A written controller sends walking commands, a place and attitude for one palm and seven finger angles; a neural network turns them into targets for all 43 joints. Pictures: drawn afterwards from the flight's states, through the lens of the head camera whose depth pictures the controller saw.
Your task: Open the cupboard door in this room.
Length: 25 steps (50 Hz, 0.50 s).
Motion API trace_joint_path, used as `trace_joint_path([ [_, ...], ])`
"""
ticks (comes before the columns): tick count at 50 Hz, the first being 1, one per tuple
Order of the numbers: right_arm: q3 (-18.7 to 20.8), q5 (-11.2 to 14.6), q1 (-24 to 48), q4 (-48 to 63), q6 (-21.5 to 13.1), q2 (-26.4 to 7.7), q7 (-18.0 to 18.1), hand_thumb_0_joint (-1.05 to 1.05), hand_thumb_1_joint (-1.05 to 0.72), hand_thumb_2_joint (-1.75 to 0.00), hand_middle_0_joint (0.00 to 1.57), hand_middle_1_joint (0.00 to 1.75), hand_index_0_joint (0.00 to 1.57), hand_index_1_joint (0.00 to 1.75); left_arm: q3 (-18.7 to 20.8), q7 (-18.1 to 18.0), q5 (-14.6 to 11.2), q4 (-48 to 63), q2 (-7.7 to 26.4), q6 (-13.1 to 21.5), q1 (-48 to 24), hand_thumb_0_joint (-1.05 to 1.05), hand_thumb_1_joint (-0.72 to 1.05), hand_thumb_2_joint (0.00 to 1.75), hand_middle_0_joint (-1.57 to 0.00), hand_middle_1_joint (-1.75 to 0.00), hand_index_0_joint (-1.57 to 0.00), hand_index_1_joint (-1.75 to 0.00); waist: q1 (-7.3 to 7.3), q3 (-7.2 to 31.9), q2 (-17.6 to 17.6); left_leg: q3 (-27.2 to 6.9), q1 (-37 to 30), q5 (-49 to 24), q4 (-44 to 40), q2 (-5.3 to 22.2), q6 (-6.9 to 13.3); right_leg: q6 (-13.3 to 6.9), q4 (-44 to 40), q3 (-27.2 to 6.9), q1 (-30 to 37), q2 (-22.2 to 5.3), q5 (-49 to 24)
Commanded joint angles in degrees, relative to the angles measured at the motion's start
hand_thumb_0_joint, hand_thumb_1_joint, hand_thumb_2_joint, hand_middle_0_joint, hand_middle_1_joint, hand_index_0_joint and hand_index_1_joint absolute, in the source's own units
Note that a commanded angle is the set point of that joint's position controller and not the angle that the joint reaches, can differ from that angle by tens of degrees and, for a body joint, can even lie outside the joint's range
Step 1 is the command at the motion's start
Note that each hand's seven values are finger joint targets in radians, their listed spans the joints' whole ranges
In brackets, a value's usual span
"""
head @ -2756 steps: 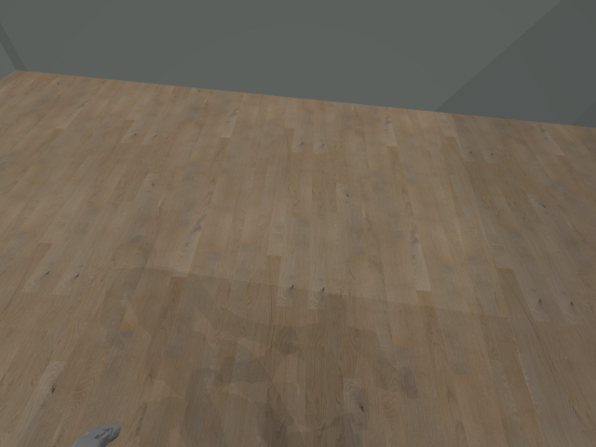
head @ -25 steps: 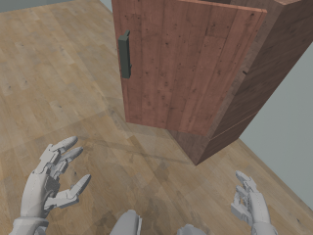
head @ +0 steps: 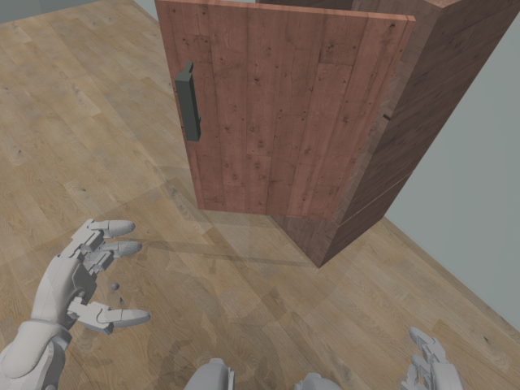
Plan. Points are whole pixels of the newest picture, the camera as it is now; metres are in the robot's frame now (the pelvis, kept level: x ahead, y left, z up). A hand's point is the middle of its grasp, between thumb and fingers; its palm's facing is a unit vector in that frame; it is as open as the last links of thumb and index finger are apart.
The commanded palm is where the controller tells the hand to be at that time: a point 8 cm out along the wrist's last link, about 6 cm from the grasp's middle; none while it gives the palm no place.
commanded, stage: raise the hand with hooked fingers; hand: left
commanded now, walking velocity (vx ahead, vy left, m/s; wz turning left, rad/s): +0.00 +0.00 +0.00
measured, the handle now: (191, 102) +0.60 +0.17 +0.08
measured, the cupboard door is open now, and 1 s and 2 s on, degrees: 48 48 48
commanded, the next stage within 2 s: move the hooked fingers beside the handle in 1.02 s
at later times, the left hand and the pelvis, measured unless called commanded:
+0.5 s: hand (73, 227) +0.30 +0.27 +0.10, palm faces +0.02 -1.00 -0.06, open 14.0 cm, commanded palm +0.28 +0.32 +0.09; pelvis +0.02 -0.01 +0.02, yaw +0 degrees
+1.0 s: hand (84, 231) +0.30 +0.25 +0.10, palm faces -0.02 -1.00 -0.05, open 14.0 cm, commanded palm +0.27 +0.31 +0.09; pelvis +0.01 -0.01 +0.02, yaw +0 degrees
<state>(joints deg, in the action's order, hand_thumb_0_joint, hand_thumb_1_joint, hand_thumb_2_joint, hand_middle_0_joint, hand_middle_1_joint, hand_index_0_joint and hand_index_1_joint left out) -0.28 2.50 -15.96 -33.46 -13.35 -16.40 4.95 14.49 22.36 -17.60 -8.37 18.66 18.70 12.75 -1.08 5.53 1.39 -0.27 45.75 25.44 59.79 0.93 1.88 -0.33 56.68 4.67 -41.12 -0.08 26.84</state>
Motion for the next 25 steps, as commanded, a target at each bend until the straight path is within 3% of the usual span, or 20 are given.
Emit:
trace_joint_path([
  [1, 2.23, 0.04, 2.26, 9.52, -4.06, -6.98, 0.68, 0.0, -0.9, -0.9, 0.2, 0.3, 0.2, 0.3, 10.56, -1.11, -3.07, 15.03, 13.67, 3.42, -8.3, 0.0, -0.38, 0.35, -0.29, -1.12, -0.29, -1.12, 1.56, 14.28, 5.54, -3.85, -16.25, -11.64, -13.39, -0.27, -0.94, -1.53, -9.19, -0.54, 5.44, 1.86, -8.21],
  [5, 1.83, -0.24, 2.09, 9.33, -3.35, -6.87, 0.1, 0.0, -0.9, -0.9, 0.2, 0.3, 0.2, 0.3, 10.74, -2.16, -3.26, 10.92, 12.37, 3.01, -9.56, 0.0, -0.48, 0.31, -0.3, -1.18, -0.3, -1.18, 1.22, 11.19, 5.31, -3.53, -16.16, -13.89, -13.69, -0.36, -1.3, -1.56, -9.5, -0.13, 5.57, 2.07, -10.77],
  [9, 1.64, 0.14, 1.33, 9.72, -2.31, -7.76, -0.09, 0.0, -0.9, -0.9, 0.2, 0.3, 0.2, 0.3, 7.64, 1.36, -2.21, 3.67, 11.12, -0.67, -11.57, 0.0, -0.5, 0.3, -0.3, -1.2, -0.3, -1.2, -0.03, 7.99, 3.98, -3.01, -14.95, -13.31, -13.89, -0.46, -1.09, -1.48, -10.85, -0.42, 5.49, 2.2, -11.92],
  [13, 1.72, 0.36, 1.31, 10.24, -2.14, -8.18, 0.4, 0.0, -0.9, -0.9, 0.2, 0.3, 0.2, 0.3, 9.75, 4.77, -2.76, 4.28, 14.9, -2.44, -17.12, 0.0, -0.5, 0.3, -0.3, -1.2, -0.3, -1.2, -0.09, 12.17, 3.16, -2.72, -17.46, -15.61, -13.86, -0.58, -0.72, -1.17, -11.97, -1.0, 7.65, 2.04, -14.64],
  [16, 1.47, 0.05, 1.4, 9.91, -2.01, -7.9, 0.6, 0.0, -0.9, -0.9, 0.2, 0.3, 0.2, 0.3, 13.67, 5.23, -4.01, 5.85, 18.44, -0.85, -21.22, 0.0, -0.5, 0.3, -0.3, -1.2, -0.3, -1.2, 0.58, 15.03, 4.15, -2.97, -20.12, -18.46, -13.88, -0.63, -0.99, -1.48, -11.73, -1.05, 9.1, 2.39, -16.26],
  [19, 1.22, -0.34, 1.34, 9.16, -1.99, -7.95, 0.62, 0.0, -0.9, -0.9, 0.2, 0.3, 0.2, 0.3, 16.48, 4.9, -4.69, 4.14, 20.85, 0.89, -22.77, 0.0, -0.5, 0.3, -0.3, -1.2, -0.3, -1.2, 1.28, 14.24, 3.97, -3.06, -19.71, -19.73, -13.86, -0.67, -1.14, -1.81, -11.59, -1.17, 9.91, 2.61, -17.13],
  [21, 1.17, -0.12, 1.24, 8.57, -1.64, -7.86, 0.54, 0.0, -0.9, -0.9, 0.2, 0.3, 0.2, 0.3, 15.96, 5.58, -4.76, 1.23, 20.02, 0.8, -23.77, 0.0, -0.5, 0.3, -0.3, -1.2, -0.3, -1.2, 0.61, 13.48, 4.31, -2.6, -19.63, -19.05, -14.14, -0.73, -0.99, -1.55, -12.19, -1.32, 9.55, 2.33, -17.05],
  [25, 1.23, 0.32, 0.78, 8.54, -1.03, -8.47, 0.74, 0.0, -0.9, -0.9, 0.2, 0.3, 0.2, 0.3, 14.88, 8.6, -4.49, -5.2, 20.31, -2.18, -25.1, 0.0, -0.5, 0.3, -0.3, -1.2, -0.3, -1.2, 0.48, 12.7, 4.65, -1.86, -18.68, -18.27, -14.68, -0.97, -0.59, -1.51, -13.61, -2.11, 10.76, 1.97, -17.71],
])
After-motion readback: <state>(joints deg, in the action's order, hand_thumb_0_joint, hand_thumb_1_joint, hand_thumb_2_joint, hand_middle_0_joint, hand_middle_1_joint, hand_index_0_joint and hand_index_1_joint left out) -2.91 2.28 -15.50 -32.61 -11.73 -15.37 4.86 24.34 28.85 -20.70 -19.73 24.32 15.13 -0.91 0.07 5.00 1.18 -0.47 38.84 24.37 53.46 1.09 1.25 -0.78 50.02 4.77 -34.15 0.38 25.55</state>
